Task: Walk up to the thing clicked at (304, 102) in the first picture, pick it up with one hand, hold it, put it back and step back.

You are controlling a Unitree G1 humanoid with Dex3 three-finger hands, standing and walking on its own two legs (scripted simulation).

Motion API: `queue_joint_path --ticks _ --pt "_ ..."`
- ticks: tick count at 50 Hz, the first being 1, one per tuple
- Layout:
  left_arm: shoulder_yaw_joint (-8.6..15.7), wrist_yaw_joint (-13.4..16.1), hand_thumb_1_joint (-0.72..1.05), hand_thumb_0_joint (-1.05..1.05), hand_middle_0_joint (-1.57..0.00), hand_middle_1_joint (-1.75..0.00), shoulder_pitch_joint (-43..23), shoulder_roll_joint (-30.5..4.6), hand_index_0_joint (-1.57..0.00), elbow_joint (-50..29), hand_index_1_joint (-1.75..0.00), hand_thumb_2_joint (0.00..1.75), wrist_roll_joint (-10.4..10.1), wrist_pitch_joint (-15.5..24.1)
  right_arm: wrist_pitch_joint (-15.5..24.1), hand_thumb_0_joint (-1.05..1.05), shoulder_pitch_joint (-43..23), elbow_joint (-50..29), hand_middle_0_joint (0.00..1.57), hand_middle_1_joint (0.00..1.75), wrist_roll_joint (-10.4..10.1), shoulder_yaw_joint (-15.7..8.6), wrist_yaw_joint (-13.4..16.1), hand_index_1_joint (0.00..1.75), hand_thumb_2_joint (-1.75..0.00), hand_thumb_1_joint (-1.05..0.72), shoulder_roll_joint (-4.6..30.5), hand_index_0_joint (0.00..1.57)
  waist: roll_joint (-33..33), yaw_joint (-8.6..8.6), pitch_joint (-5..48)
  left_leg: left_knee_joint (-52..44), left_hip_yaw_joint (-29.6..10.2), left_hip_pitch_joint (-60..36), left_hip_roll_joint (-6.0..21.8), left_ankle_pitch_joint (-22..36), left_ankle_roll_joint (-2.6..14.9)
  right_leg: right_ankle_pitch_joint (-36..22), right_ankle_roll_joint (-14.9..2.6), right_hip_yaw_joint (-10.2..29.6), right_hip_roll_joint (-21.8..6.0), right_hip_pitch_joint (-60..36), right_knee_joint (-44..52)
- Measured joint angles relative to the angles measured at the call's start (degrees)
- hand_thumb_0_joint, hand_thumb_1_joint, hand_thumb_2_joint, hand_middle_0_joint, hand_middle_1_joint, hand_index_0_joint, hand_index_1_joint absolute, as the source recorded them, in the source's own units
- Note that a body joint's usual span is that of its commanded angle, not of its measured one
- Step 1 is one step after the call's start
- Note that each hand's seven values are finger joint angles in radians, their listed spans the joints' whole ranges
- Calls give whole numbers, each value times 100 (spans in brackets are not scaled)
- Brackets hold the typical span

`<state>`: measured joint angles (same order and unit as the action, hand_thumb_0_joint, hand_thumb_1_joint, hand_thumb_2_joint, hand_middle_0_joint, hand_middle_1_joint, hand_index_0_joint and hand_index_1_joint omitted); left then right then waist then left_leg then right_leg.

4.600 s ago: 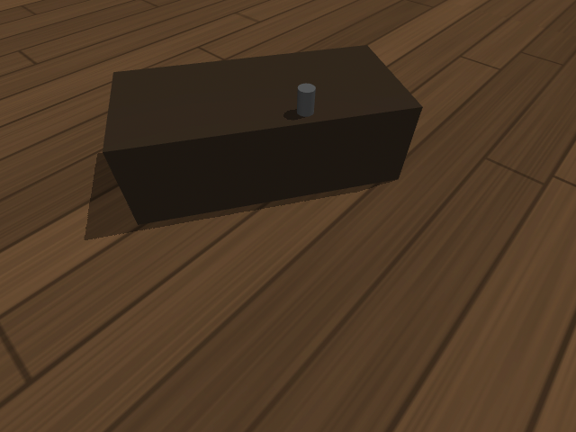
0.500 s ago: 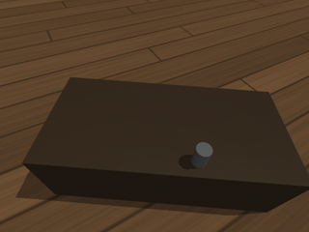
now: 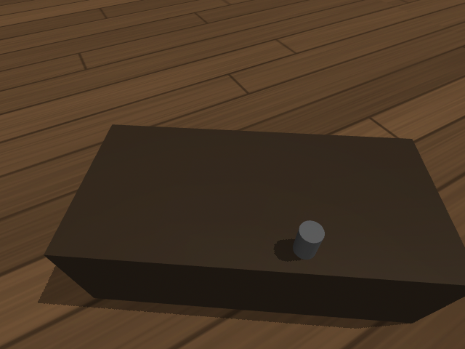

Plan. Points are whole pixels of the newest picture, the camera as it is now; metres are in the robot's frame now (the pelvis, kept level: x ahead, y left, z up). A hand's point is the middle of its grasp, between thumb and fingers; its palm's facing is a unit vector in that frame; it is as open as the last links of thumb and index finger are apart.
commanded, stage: walk up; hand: right
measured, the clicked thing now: (307, 240) +0.46 -0.21 -0.30
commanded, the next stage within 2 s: stand in 0.76 s
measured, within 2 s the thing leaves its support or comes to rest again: neither
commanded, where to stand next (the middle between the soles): +0.09 +0.01 m, yaw -1 degrees
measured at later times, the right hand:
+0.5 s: hand out of the picture +0.07 -0.26 -0.15, palm faces +0.02 +0.94 -0.34, open 7.4 cm
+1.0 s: hand out of the picture +0.07 -0.26 -0.15, palm faces +0.02 +0.94 -0.34, open 7.4 cm
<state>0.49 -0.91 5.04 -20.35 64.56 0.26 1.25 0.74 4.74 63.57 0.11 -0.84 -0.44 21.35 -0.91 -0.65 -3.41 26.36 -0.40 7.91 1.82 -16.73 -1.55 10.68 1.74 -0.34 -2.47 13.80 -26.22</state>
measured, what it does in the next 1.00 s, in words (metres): stands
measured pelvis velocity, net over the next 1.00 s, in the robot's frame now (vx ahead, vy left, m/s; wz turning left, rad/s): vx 0.00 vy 0.00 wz -0.02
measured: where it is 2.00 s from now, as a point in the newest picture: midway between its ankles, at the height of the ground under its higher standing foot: outside the picture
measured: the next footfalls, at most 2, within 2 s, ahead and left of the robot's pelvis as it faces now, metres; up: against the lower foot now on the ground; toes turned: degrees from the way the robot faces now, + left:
none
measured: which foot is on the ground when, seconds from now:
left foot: down 0.00-1.00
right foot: down 0.00-1.00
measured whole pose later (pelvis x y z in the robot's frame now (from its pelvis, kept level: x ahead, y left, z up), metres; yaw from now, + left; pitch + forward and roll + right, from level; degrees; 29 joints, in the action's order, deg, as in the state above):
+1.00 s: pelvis +0.00 +0.00 +0.01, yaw -1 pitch -3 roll +0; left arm 0.5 -0.6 4.1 -19.8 65.5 0.3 0.4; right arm 0.4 5.2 65.3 0.2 -0.7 -0.3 20.4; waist -0.1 0.4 -3.6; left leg 19.0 0.8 3.2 2.0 -13.3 -1.9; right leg 7.7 1.8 0.6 -2.2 10.2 -20.4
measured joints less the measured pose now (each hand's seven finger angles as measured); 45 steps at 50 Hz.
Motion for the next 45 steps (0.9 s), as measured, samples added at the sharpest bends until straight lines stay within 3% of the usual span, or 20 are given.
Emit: queue_joint_path --ticks 16,45 --pt "4 4 91 0 -20 -30 -187 81 -20 87 -30 90 12 -60 -21 0 90 182 20 30 17 -5 6 30 -90 -90 -88 20 94 101 69 -417 95 -338 -22 156 16 -129 36 80 -13 -260 315" --pt "15 36 91 1 -20 -30 -62 74 -20 119 -30 90 -9 -84 -32 0 105 166 20 30 10 1 11 30 -90 -90 -106 20 67 111 -23 -676 136 -459 8 288 -20 -244 19 109 22 -338 517"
